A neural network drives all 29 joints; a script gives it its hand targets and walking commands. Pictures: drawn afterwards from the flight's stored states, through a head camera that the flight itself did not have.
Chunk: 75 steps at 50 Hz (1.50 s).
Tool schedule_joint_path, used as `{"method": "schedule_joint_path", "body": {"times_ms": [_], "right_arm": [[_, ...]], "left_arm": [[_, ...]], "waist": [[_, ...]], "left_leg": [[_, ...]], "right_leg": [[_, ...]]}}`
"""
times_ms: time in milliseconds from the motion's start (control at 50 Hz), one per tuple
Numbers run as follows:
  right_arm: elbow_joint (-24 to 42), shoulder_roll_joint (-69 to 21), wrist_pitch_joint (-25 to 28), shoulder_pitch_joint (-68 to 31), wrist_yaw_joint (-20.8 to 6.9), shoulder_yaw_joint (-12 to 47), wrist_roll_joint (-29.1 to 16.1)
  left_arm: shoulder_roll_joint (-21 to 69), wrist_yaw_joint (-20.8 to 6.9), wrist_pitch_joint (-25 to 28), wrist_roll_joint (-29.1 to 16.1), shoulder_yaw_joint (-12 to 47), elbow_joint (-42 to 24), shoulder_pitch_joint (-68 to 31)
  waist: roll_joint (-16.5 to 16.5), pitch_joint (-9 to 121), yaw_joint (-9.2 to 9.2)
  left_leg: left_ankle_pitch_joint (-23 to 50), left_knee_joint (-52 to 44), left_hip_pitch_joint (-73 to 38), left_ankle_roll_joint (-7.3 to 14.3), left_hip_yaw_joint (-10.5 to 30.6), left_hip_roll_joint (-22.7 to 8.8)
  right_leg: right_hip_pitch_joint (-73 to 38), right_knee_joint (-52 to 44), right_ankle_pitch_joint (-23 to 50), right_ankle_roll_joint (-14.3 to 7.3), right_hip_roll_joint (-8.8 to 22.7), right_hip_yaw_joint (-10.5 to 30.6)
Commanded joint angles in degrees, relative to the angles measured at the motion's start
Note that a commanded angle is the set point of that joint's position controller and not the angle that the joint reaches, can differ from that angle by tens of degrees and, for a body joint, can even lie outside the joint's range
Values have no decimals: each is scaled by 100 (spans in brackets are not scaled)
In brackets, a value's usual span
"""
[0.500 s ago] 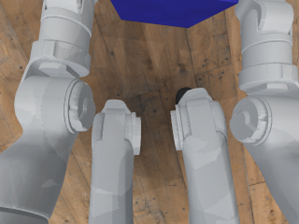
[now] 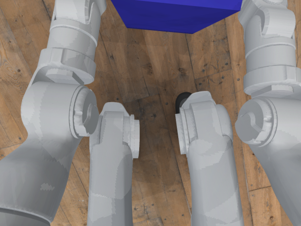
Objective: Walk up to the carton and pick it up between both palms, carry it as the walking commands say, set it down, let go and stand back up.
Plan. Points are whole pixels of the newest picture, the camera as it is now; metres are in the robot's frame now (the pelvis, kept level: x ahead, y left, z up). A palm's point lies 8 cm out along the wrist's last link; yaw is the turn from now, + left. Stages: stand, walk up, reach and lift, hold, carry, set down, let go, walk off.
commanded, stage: set down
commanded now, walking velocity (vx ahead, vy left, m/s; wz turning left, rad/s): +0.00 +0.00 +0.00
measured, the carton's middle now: out of the picture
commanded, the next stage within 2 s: none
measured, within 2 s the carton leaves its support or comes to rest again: rests again in 0.10 s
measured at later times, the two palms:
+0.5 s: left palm out of the picture +0.57 +0.07 -0.16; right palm out of the picture +0.51 -0.22 -0.15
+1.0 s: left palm out of the picture +0.57 +0.07 -0.16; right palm out of the picture +0.51 -0.22 -0.16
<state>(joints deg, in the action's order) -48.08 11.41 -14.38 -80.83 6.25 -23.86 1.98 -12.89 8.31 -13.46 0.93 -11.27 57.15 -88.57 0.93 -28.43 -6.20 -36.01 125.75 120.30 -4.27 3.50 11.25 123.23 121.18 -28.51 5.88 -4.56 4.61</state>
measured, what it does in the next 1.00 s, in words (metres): stands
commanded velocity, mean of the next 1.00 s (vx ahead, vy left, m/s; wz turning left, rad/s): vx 0.00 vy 0.00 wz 0.00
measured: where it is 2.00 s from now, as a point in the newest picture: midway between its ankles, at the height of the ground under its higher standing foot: (154, 138)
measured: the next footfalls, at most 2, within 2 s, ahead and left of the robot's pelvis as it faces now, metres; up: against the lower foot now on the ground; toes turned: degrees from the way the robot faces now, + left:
none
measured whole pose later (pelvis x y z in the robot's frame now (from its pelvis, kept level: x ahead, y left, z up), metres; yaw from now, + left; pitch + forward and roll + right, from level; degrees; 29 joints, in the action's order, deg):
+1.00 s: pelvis +0.01 +0.00 +0.00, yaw +0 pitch +39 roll -1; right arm -56.4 9.4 -5.0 -74.9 4.1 -25.9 4.3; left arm -13.0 5.8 -6.1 3.3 -8.9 62.6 -82.4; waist 0.3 -14.8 -6.3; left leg -35.5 124.9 128.3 -3.5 3.2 8.8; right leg 130.9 120.4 -28.5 4.6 -3.2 3.1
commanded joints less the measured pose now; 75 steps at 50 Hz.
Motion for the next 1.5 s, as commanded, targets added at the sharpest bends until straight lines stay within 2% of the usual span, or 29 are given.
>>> {"method": "schedule_joint_path", "body": {"times_ms": [0,80,120,140,260,300,380,400,480,520,580,660,680,720,780,800,840,860,900,920,980,1060,1160,1300,1360,1380,1420,1460,1480], "right_arm": [[472,-5510,152,-3457,-1604,2425,-480],[197,-5622,114,-3161,-1742,2222,-393],[18,-5409,122,-3075,-1768,2108,-301],[362,-5278,205,-3336,-1773,2145,-366],[130,-4887,324,-2730,-1759,1751,-45],[359,-4878,381,-2705,-1711,1796,90],[-111,-4976,289,-2254,-1712,1681,180],[-82,-4994,311,-2009,-1713,1683,226],[192,-4714,445,-2403,-1658,1835,-41],[-51,-4553,465,-2213,-1598,1593,102],[-22,-4693,439,-2182,-1590,1543,150],[-70,-4218,503,-2016,-1458,1390,353],[-120,-4211,512,-2111,-1455,1362,190],[4,-4186,548,-2128,-1406,1280,147],[-286,-3654,624,-1968,-1292,1126,83],[-217,-3266,665,-1872,-1225,1095,236],[-5,-2319,817,-1817,-991,738,260],[-355,-1814,826,-1419,-863,606,206],[-350,-1168,953,-1136,-619,461,223],[-475,-28,1051,-907,-389,-5,297],[-599,885,1195,-860,28,163,-25],[-621,830,1332,-765,156,283,-359],[-66,1159,1466,-837,170,540,-836],[-296,1026,1285,-590,95,1045,-1311],[718,1265,1252,-1135,182,1116,-1481],[307,1269,1161,-990,187,1181,-1492],[1367,1717,1033,-1245,322,984,-1390],[2128,1696,928,-1287,400,925,-1540],[1536,1621,779,-1186,436,1200,-1576]], "left_arm": [[5882,-1611,205,-629,2106,-505,-3038],[5462,-1567,281,-326,1783,-632,-3043],[5544,-1601,262,-410,1783,-270,-2834],[5542,-1632,216,-242,1699,-235,-2663],[5656,-1544,353,7,1508,13,-1903],[5579,-1488,437,40,1489,78,-1823],[5179,-1455,451,179,1120,358,-1591],[5098,-1438,554,91,1356,-282,-2048],[5058,-1377,513,115,1345,25,-1782],[4813,-1378,553,8,1428,-29,-2087],[4513,-1425,561,240,1240,-154,-1976],[4660,-1432,546,221,1152,88,-1797],[3989,-1381,574,291,1158,12,-1911],[3912,-1355,609,309,1053,-31,-1841],[3561,-1170,636,398,928,225,-1595],[3410,-1161,650,307,876,63,-1616],[2740,-973,720,120,887,204,-1478],[2221,-848,746,73,956,-17,-1617],[1113,-595,828,246,558,12,-1209],[337,-385,871,282,508,-16,-1164],[-891,-86,897,82,478,-60,-1180],[-817,-57,905,-480,952,43,-1136],[-946,-41,1043,-869,1270,-805,-1375],[-1359,-82,970,-1160,1376,-554,-1326],[-1844,-24,944,-1127,1162,-1280,-1513],[-1596,-67,859,-1246,1264,-880,-1345],[-1982,56,759,-1165,1178,-2278,-1829],[-1957,45,598,-1121,981,-2237,-1631],[-1928,47,504,-1223,1032,-1821,-1720]], "waist": [[522,9003,-372],[455,8480,-91],[486,8045,-483],[589,7914,-200],[842,7320,-208],[570,7265,-374],[407,7171,-214],[165,7279,-340],[593,7663,-74],[544,7449,-399],[431,7012,-37],[306,7143,-390],[505,7189,-14],[470,7320,-17],[676,7279,131],[188,7105,-190],[291,7353,-500],[616,7628,-468],[243,7290,-168],[732,7311,-399],[451,7194,-19],[162,7635,-549],[934,8880,-389],[351,9749,-461],[215,10522,-130],[234,10407,-238],[520,11635,-256],[358,11920,-368],[474,11259,-290]], "left_leg": [[1465,-1222,-2130,364,-680,-72],[1416,-1256,-1995,404,-683,-94],[1269,-1286,-1768,401,-614,-137],[1377,-1341,-1697,419,-612,-79],[1640,-1357,-1281,314,-601,-64],[1749,-1382,-1116,386,-465,-71],[1704,-1418,-1079,339,-569,-68],[1816,-1329,-904,346,-542,-40],[1864,-1298,-1363,266,-603,-76],[1524,-1267,-1093,266,-583,-108],[1253,-1369,-796,318,-618,-131],[1455,-1271,-927,265,-561,-148],[1450,-1219,-896,227,-662,-196],[1372,-1218,-975,293,-684,-193],[1344,-1369,-1205,207,-663,-210],[1434,-1324,-972,235,-604,-168],[1411,-1268,-1286,189,-539,-284],[1299,-1302,-1546,48,-653,-265],[1341,-1423,-1516,130,-567,-354],[1279,-1437,-1608,69,-615,-400],[969,-1591,-1575,99,-624,-523],[1008,-1572,-1662,191,-485,-558],[2193,-1263,-2480,9,-494,-655],[1836,-1127,-2556,177,-605,-712],[1892,-1054,-3019,264,-632,-673],[1576,-1140,-3014,244,-672,-627],[2178,-1216,-3872,173,-622,-577],[1890,-1157,-3890,231,-823,-496],[1553,-1309,-3741,229,-810,-523]], "right_leg": [[-3712,-493,1978,-365,-192,-1062],[-3133,-487,1662,-372,-183,-1052],[-2914,-500,1705,-343,-119,-1136],[-2705,-523,1637,-347,-138,-1074],[-2293,-503,1784,-437,-175,-973],[-2166,-516,1879,-426,-189,-999],[-2299,-516,1995,-310,-93,-983],[-2407,-534,2178,-358,-227,-969],[-2542,-515,2057,-341,-144,-917],[-2395,-525,1907,-338,-144,-975],[-2258,-629,1582,-352,-163,-892],[-2585,-559,1772,-357,-157,-921],[-2486,-578,1821,-319,-114,-858],[-2572,-629,1726,-338,-159,-842],[-2519,-584,1670,-295,-125,-925],[-2579,-657,1740,-273,-110,-1005],[-2602,-567,1710,-221,-58,-1132],[-2962,-590,1673,-276,-14,-1035],[-2754,-595,1658,-172,27,-1087],[-2738,-682,1639,-292,53,-999],[-2881,-841,1299,-213,164,-934],[-3311,-806,1526,-236,187,-1037],[-3507,-672,2577,-309,183,-877],[-4474,-537,2641,-242,289,-896],[-4731,-566,2509,-213,218,-885],[-4890,-549,2264,-206,246,-1014],[-5500,-516,2905,-238,184,-1069],[-5694,-742,2734,-230,123,-1122],[-5407,-817,2159,-233,164,-1094]]}}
